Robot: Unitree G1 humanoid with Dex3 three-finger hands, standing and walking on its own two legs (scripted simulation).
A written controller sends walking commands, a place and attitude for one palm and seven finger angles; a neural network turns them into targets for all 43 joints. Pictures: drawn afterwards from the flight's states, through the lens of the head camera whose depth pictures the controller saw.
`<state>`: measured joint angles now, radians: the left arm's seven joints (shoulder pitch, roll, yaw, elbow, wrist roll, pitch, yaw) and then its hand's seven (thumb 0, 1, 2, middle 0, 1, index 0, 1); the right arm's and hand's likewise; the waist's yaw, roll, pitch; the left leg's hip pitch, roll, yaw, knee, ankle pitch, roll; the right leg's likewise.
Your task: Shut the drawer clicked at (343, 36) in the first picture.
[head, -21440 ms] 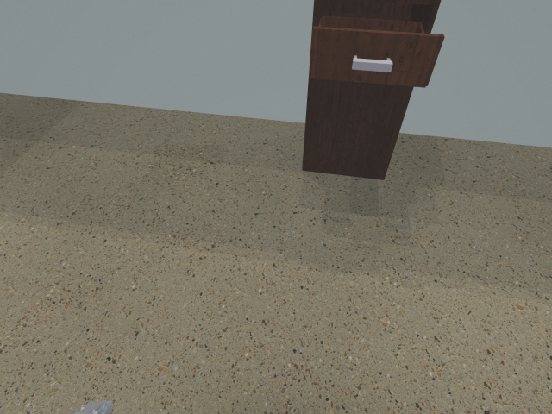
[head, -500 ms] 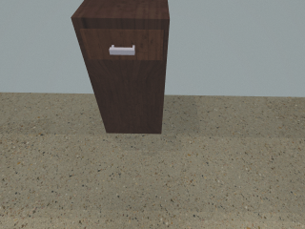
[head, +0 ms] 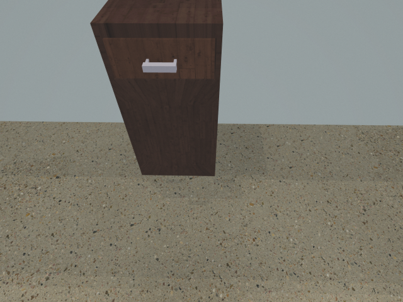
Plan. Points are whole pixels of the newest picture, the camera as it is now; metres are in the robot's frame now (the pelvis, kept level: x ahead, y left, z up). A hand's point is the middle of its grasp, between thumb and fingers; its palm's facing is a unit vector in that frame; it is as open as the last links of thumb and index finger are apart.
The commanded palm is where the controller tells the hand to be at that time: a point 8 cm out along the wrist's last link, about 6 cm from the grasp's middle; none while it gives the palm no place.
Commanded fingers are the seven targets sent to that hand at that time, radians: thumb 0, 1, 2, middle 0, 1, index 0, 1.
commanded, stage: look to check the result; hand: left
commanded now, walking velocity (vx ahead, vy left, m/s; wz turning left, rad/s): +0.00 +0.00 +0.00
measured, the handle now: (160, 64) +0.89 +0.21 +0.00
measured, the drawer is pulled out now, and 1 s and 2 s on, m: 0.00 0.00 0.00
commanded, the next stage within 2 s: stand and wait in 0.08 s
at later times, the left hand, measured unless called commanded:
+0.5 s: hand out of the picture +0.06 +0.21 -0.16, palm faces +0.02 -0.96 -0.28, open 7.4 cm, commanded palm none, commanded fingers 0.00 0.90 0.90 -0.20 -0.30 -0.20 -0.30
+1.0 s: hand out of the picture +0.06 +0.22 -0.16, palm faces +0.01 -0.96 -0.29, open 7.4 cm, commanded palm none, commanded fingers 0.00 0.90 0.90 -0.20 -0.30 -0.20 -0.30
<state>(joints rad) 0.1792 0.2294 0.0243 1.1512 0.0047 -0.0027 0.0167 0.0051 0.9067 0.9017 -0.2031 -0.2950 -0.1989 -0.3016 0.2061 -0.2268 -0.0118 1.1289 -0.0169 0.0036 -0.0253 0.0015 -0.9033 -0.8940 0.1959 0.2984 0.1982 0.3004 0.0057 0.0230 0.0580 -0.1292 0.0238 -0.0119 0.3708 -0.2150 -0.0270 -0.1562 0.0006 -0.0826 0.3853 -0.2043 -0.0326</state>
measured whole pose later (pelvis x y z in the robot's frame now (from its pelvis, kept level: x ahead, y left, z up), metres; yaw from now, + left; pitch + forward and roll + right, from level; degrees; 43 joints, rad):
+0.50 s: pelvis +0.00 -0.01 +0.00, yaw +0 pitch -2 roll +0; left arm 0.15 0.24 0.03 1.14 0.00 -0.01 0.01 0.00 0.91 0.90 -0.20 -0.30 -0.20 -0.30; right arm 0.20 -0.25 -0.01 1.13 -0.02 0.00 -0.02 0.00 -0.90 -0.89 0.20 0.30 0.20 0.30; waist 0.00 0.02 0.05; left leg -0.10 0.04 -0.01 0.35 -0.21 -0.04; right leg -0.13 0.02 -0.08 0.36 -0.20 -0.05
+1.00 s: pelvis +0.00 -0.01 +0.00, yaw -1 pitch -2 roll +0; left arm 0.15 0.26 0.03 1.15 0.00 -0.01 0.01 0.01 0.91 0.90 -0.20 -0.30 -0.20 -0.30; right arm 0.19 -0.26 -0.01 1.13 -0.02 0.00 -0.02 0.00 -0.90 -0.89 0.20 0.30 0.20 0.30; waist 0.00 0.02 0.05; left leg -0.10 0.04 -0.01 0.34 -0.21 -0.04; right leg -0.13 0.02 -0.08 0.35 -0.19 -0.04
